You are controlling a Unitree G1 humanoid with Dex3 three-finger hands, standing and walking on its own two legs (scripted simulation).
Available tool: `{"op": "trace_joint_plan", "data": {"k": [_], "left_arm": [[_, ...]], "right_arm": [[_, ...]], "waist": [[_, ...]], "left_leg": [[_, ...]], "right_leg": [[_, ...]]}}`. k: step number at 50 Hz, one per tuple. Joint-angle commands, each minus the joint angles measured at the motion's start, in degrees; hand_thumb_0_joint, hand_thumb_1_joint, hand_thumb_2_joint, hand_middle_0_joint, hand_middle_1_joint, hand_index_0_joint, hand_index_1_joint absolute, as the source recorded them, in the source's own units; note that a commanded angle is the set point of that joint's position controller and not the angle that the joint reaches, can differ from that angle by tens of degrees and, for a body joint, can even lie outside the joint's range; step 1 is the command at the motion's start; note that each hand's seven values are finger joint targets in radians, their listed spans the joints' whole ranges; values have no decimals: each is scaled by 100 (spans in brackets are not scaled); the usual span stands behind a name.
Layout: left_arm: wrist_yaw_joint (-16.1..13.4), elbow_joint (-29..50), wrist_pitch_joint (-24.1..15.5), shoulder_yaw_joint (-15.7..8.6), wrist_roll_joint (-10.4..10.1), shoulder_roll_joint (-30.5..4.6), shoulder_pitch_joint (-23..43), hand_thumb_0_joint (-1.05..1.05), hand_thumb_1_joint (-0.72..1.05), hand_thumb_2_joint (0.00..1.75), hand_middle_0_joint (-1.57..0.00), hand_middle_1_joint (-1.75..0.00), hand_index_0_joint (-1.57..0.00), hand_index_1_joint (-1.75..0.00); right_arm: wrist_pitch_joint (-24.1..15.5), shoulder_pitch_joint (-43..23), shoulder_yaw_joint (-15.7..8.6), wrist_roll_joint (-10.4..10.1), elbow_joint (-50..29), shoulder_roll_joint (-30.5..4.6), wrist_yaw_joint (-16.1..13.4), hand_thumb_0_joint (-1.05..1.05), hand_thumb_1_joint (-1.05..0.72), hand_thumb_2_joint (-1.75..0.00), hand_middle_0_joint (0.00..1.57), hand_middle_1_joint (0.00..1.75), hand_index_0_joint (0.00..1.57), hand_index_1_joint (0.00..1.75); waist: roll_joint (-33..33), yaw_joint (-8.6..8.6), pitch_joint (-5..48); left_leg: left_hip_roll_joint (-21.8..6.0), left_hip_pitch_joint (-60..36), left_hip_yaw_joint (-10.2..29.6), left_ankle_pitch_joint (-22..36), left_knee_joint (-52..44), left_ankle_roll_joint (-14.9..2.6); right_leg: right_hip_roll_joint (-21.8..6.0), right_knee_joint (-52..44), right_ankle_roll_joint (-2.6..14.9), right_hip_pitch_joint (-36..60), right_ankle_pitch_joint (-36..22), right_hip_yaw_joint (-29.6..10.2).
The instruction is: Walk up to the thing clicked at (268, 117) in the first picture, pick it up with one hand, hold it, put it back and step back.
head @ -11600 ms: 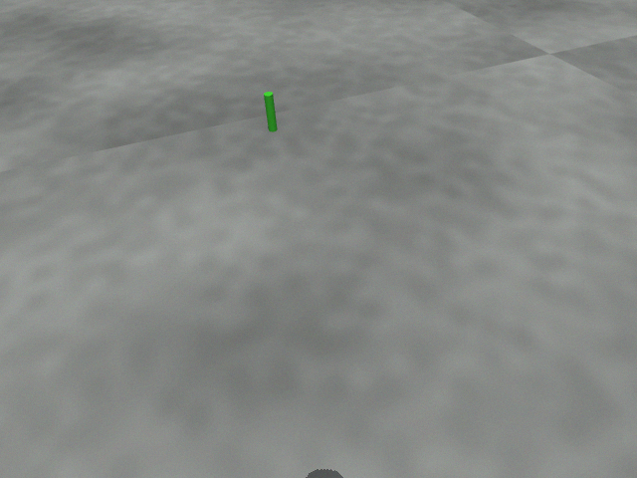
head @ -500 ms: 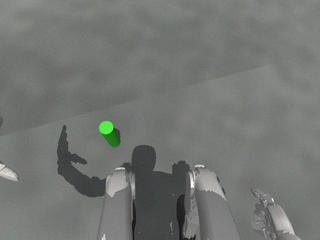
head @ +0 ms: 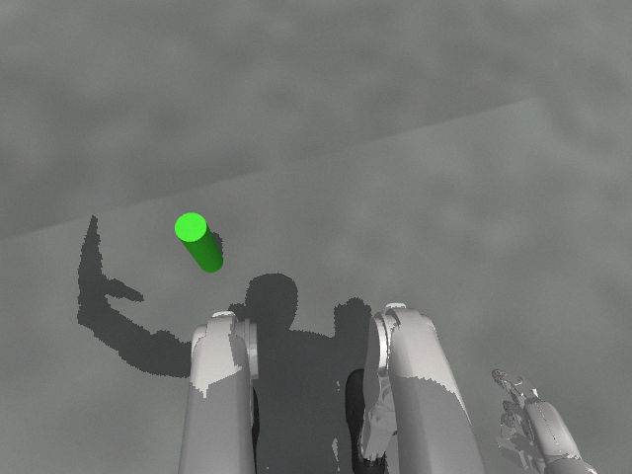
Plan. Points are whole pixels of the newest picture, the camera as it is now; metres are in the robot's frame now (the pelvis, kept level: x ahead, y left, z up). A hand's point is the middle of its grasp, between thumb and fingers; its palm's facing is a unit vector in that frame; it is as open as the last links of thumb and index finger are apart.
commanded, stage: go down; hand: left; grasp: from the side
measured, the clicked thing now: (202, 246) +0.47 +0.21 -0.33
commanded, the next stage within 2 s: approach in 0.68 s
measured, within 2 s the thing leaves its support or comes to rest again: neither
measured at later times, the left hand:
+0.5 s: hand out of the picture +0.39 +0.39 -0.02, palm faces +0.14 -0.98 -0.12, open 17.5 cm
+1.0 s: hand out of the picture +0.41 +0.39 -0.05, palm faces +0.13 -0.99 -0.07, open 17.5 cm
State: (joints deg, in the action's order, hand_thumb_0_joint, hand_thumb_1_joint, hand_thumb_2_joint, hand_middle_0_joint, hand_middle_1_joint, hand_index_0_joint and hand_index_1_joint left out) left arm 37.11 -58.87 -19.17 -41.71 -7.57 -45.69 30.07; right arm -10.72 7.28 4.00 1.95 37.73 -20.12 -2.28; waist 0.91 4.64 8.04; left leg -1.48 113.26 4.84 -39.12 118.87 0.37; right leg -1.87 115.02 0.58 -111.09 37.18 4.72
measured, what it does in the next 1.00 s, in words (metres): lowers itself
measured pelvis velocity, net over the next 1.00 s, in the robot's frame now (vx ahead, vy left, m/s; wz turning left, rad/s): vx -0.01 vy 0.01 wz -0.03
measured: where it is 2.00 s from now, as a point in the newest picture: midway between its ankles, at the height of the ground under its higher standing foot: (304, 452)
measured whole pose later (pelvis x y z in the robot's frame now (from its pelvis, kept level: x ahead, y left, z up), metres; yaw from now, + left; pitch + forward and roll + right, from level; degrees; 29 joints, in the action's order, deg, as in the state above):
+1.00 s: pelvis -0.01 +0.01 -0.05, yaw -1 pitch +32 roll -7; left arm 40.8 -67.0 -25.3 -43.2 -10.9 -51.7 38.2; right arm -10.8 7.3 7.0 3.1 37.4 -21.4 -0.7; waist 2.1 7.2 5.2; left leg -1.2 122.2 5.7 -39.1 128.9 -0.5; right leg -1.9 124.0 -0.2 -119.2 36.8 5.0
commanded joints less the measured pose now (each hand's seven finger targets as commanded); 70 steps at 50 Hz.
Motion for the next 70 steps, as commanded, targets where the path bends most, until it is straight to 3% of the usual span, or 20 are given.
{"op": "trace_joint_plan", "data": {"k": [1,2,13,19,20,33,37,39,40,42,45,47,52,58,63,64,66,67,69,70], "left_arm": [[12,1171,-278,-444,-216,-2473,1096,0,-56,6,-5,-4,-4,-5],[6,954,-246,-417,-190,-2424,995,0,-54,6,-5,-4,-4,-5],[81,881,-266,-423,-231,-2413,1247,0,-56,6,-5,-5,-4,-6],[109,839,-280,-417,-223,-2482,1433,0,-56,7,-5,-5,-4,-6],[101,984,-306,-489,-207,-2668,1544,0,-54,7,-5,-5,-4,-5],[180,801,-296,-638,-206,-2944,1550,0,-52,8,-5,-5,-4,-6],[211,835,-309,-516,-236,-2783,1791,0,-52,9,-4,-5,-3,-6],[212,796,-320,-607,-209,-2891,1731,0,-54,14,-7,-11,-3,-14],[213,743,-325,-612,-199,-2965,1790,0,-57,6,-8,-6,-5,-8],[240,463,-383,-508,-248,-2726,1795,0,-56,4,-7,-7,-5,-8],[345,108,-627,-337,-405,-2266,1778,0,-57,3,-8,-7,-6,-9],[402,-43,-896,-291,-508,-2188,1850,0,-59,2,-8,-7,-6,-9],[444,-592,-1562,-35,-731,-1739,1774,0,-56,3,-7,-8,-6,-9],[240,-396,-2354,-387,-687,-2391,1823,0,-51,5,-6,-8,-4,-9],[83,95,-2807,-269,-600,-2323,1881,0,-51,7,-6,-8,-3,-10],[19,293,-2900,-357,-562,-2425,1865,0,-50,6,-7,-8,-4,-10],[-47,145,-3017,-86,-573,-2010,1761,0,-49,7,-6,-8,-4,-10],[-61,-119,-3048,171,-584,-1611,1613,0,-52,6,-7,-9,-4,-10],[-197,-33,-3203,156,-582,-1558,1693,0,-55,6,-7,-9,-4,-11],[-250,-290,-3247,371,-559,-1366,1653,0,-56,6,-7,-9,-4,-11]], "right_arm": [[-161,807,-459,-48,-302,-1289,-96,0,-91,-91,20,30,20,30],[-158,759,-447,-65,-331,-1281,-91,0,-91,-91,20,30,20,30],[-142,749,-435,-60,-376,-1333,-60,0,-91,-91,20,30,20,30],[-124,812,-420,-57,-324,-1357,-33,0,-91,-91,20,30,20,30],[-127,716,-418,-54,-408,-1382,-37,0,-90,-90,20,30,20,30],[-83,848,-354,-27,-331,-1406,-20,0,-90,-90,20,30,20,30],[-72,855,-359,-30,-304,-1393,-1,0,-90,-90,20,30,20,30],[-68,854,-365,-22,-330,-1432,-4,0,-91,-91,20,30,20,30],[-69,844,-349,-18,-329,-1424,-3,0,-90,-90,20,30,20,30],[-72,824,-304,-14,-287,-1393,16,0,-90,-90,20,30,20,30],[-137,791,-228,23,-256,-1368,55,0,-90,-90,20,30,20,30],[-171,745,-169,62,-261,-1397,86,0,-90,-90,20,30,20,30],[-245,567,34,189,-241,-1465,183,0,-90,-90,20,30,20,30],[-133,231,306,449,-285,-1729,291,0,-91,-90,20,30,20,30],[100,-45,513,707,-294,-1878,361,0,-92,-91,20,30,20,30],[147,-44,538,772,-263,-1896,371,0,-92,-91,20,30,20,30],[225,-197,628,851,-229,-1910,397,0,-93,-91,20,30,20,30],[249,-320,663,881,-233,-1910,411,0,-93,-91,20,30,20,30],[275,-362,696,956,-211,-1942,435,0,-94,-91,20,30,20,30],[302,-377,764,991,-147,-1911,452,0,-93,-91,20,30,20,30]], "waist": [[-1365,-270,3691],[-1290,-237,3438],[-1264,-135,3297],[-1236,-119,3185],[-1334,-154,3210],[-1313,-148,3389],[-1294,-18,3274],[-1368,-74,3285],[-1353,-50,3254],[-1162,67,2953],[-861,256,2577],[-817,326,2554],[-796,415,2382],[-1528,315,2609],[-2389,408,2915],[-2472,381,2950],[-2516,558,2750],[-2444,650,2529],[-2343,732,2447],[-2177,847,2303]], "left_leg": [[62,-2698,-117,1138,-1576,-155],[61,-2546,-65,955,-1624,-155],[57,-2328,-31,743,-1413,-177],[56,-2197,-17,504,-1351,-187],[56,-2175,-27,405,-1361,-192],[98,-2004,-158,888,-1020,-201],[87,-1884,-126,702,-997,-213],[81,-1959,-102,683,-1001,-201],[85,-1906,-120,660,-978,-204],[72,-1662,-80,571,-909,-215],[77,-1256,-68,382,-654,-246],[66,-1179,-51,400,-472,-238],[47,-1036,-18,455,-80,-186],[-36,-1478,158,870,265,-46],[-133,-2257,379,1500,388,110],[-149,-2325,395,1572,441,129],[-153,-2254,447,1474,538,137],[-152,-2115,466,1292,567,127],[-164,-1971,491,1265,745,120],[-152,-1766,468,1111,857,86]], "right_leg": [[169,-1084,211,1797,-843,-48],[173,-1046,216,1656,-697,-7],[166,-836,206,1327,-592,31],[161,-778,192,1154,-421,34],[159,-756,189,1122,-353,29],[160,-603,201,1287,-656,1],[158,-582,191,1149,-522,27],[156,-535,195,1082,-514,40],[161,-550,196,1078,-492,20],[170,-488,186,946,-419,64],[200,-429,155,790,-284,116],[219,-317,149,713,-298,150],[264,-9,151,548,-362,262],[282,565,179,514,-688,457],[284,982,202,383,-1029,632],[305,1014,200,381,-1048,669],[320,1079,194,289,-1022,744],[322,1095,185,197,-946,773],[352,1139,155,252,-1048,845],[369,1089,133,340,-1003,854]]}}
